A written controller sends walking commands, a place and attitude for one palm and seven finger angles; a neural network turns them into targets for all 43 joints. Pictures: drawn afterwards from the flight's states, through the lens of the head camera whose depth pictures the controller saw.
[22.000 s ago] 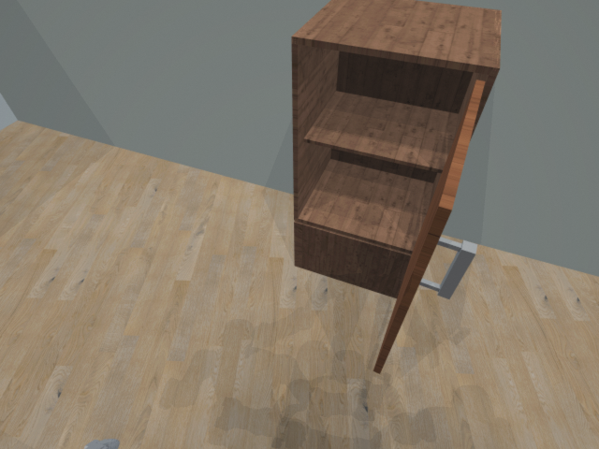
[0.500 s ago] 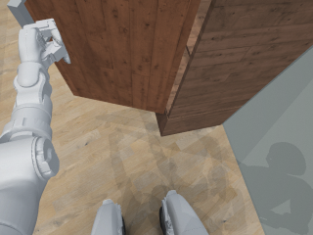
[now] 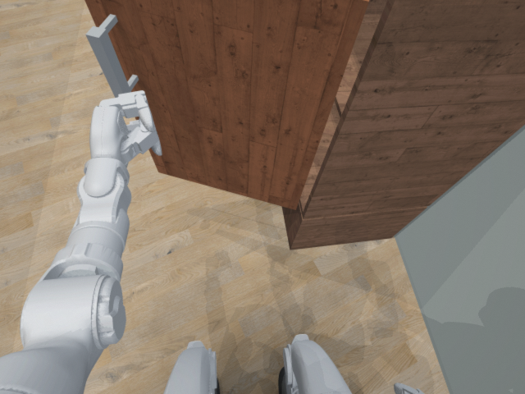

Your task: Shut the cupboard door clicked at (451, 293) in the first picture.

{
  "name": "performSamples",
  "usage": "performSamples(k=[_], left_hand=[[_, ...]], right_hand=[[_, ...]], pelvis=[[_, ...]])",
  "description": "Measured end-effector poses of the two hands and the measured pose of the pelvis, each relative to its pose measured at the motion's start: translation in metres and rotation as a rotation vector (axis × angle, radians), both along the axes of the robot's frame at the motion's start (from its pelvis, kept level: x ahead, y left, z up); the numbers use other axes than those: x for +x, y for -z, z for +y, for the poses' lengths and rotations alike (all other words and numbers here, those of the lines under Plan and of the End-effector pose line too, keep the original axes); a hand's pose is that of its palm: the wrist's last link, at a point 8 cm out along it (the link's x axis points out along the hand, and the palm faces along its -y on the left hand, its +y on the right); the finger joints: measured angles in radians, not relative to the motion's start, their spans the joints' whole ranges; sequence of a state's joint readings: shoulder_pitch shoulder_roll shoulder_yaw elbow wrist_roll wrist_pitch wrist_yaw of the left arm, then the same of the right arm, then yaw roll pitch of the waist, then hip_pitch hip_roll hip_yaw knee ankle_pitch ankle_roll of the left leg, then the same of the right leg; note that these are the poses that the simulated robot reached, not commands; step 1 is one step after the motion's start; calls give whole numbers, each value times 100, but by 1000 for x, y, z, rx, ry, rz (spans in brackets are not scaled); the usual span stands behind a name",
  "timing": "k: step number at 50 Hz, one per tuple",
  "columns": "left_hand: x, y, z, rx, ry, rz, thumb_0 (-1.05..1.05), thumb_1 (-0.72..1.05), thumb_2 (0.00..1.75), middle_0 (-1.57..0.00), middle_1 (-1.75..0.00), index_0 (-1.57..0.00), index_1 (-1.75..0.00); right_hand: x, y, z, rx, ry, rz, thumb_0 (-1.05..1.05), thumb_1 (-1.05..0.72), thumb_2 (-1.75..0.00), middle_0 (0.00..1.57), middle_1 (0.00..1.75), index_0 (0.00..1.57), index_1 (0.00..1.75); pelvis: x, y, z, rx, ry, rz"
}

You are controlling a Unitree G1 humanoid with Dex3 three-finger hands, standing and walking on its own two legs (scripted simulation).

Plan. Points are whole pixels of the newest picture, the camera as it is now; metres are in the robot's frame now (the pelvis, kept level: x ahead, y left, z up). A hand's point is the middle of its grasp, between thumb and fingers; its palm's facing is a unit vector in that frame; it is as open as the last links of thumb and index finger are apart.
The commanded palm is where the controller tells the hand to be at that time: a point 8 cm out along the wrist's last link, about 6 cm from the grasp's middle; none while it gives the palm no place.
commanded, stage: draw the hand back to the body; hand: left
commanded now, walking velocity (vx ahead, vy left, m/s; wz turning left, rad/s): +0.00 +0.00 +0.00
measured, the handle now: (117, 60) +0.66 +0.21 +0.06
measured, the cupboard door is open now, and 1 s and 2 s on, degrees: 67 67 67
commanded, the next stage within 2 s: step back with the hand held close in 1.60 s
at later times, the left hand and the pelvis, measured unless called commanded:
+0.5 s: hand (88, 164) +0.39 +0.18 +0.14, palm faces -0.02 -1.00 -0.04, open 3.1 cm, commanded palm +0.34 +0.23 +0.15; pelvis +0.02 +0.00 +0.06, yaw +0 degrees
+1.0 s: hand out of the picture +0.28 +0.25 +0.22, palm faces +0.36 -0.87 -0.33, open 4.4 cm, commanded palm +0.23 +0.29 +0.24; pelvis +0.05 +0.00 +0.10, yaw +1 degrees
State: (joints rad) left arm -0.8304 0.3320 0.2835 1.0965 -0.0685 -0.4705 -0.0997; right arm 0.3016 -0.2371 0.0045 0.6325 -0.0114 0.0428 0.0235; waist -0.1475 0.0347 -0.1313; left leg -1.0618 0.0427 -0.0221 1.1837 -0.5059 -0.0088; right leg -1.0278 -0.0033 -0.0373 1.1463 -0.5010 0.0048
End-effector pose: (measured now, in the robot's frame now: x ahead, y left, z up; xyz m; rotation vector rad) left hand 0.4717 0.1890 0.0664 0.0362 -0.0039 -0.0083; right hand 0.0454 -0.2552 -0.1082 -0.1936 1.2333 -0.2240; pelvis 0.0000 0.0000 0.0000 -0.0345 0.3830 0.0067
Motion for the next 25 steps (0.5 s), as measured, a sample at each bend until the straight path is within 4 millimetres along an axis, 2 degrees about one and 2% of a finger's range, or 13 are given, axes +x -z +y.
performSamples(k=[6, 10, 14, 19, 25], left_hand=[[-1, -11, -5, -4, 11, -30, 1, 90, 90, -130, -150, -130, -150], [-21, -20, 2, 10, 4, -22, 1, 90, 90, -129, -150, -130, -150], [-47, -32, 18, 13, -20, -1, 1, 89, 90, -129, -150, -130, -150], [-75, -55, 36, 11, -29, -36, 1, 89, 90, -130, -150, -130, -150], [-104, -75, 45, 4, 9, -45, 1, 90, 90, -129, -150, -129, -149]], right_hand=[[-11, 2, 3, 19, 25, 7, 0, -90, -90, 20, 30, 21, 30], [-17, -7, 6, 41, 63, 3, 0, -91, -90, 20, 30, 21, 30], [-13, -23, 6, 43, 70, -19, 0, -91, -90, 20, 30, 21, 30], [10, -43, 1, 14, 42, -87, 1, -90, -90, 20, 30, 21, 30], [59, -67, -5, -14, -12, -234, 1, -90, -90, 20, 30, 20, 30]], pelvis=[[-2, -1, 1, 7, 14, -6], [1, -13, 1, 16, 32, -40], [6, -29, 0, 20, 34, -89], [11, -44, -1, 16, 18, -143], [17, -56, 2, 14, 2, -200]])
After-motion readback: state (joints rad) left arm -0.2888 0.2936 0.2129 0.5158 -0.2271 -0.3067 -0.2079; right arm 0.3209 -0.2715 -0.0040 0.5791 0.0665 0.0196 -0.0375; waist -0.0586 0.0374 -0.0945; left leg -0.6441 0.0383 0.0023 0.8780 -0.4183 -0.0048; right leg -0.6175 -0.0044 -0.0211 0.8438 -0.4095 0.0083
